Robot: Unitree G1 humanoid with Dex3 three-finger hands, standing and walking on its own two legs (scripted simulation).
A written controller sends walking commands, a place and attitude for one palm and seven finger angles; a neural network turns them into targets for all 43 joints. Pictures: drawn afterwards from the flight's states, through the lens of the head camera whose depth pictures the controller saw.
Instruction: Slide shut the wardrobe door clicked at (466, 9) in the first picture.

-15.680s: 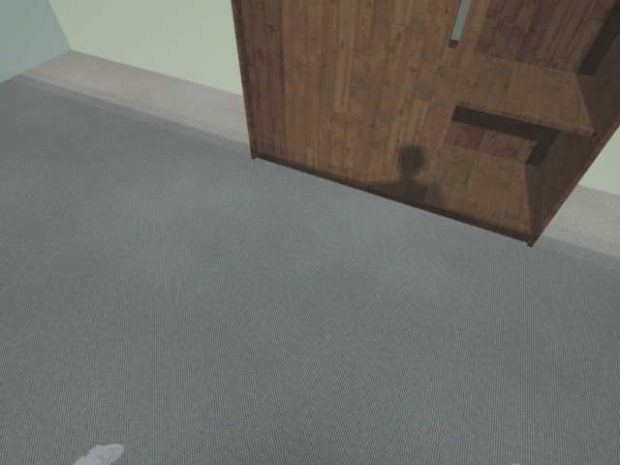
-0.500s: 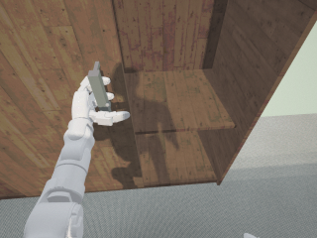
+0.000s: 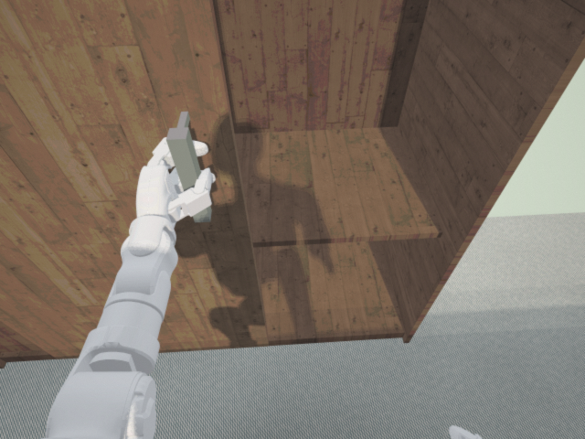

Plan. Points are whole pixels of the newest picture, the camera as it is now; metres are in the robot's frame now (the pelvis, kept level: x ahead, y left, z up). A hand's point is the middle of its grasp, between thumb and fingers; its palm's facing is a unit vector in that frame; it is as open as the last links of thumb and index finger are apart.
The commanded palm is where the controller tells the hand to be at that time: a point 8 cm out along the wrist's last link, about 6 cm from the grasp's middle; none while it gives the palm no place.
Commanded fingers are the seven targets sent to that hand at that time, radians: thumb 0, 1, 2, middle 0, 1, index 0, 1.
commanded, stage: grip the handle and tug to test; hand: left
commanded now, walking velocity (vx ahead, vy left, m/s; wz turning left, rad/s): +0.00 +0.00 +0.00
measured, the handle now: (194, 169) +0.48 +0.15 +0.12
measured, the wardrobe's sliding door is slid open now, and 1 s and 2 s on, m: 0.47 0.47 0.41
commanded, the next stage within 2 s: tug the door sideways, standing still in 0.64 s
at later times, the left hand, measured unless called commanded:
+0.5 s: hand (202, 190) +0.43 +0.13 +0.12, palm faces +0.05 -1.00 +0.00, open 6.0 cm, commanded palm +0.39 +0.18 +0.12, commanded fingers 0.00 0.90 0.90 -0.45 -1.40 -0.45 -1.40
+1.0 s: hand (204, 189) +0.43 +0.13 +0.12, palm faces +0.10 -1.00 +0.00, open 5.9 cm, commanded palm +0.40 +0.15 +0.12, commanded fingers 0.00 0.90 0.90 -0.45 -1.40 -0.45 -1.40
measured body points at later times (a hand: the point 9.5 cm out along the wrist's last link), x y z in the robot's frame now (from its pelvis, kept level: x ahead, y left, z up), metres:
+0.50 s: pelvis -0.01 +0.00 +0.00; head +0.02 -0.01 +0.45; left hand +0.42 +0.18 +0.13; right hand +0.08 -0.26 -0.12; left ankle +0.04 +0.11 -0.72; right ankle -0.04 -0.11 -0.72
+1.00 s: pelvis +0.01 +0.00 +0.00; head +0.04 -0.01 +0.45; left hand +0.41 +0.18 +0.13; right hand +0.13 -0.25 -0.11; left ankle +0.04 +0.11 -0.72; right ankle -0.04 -0.11 -0.72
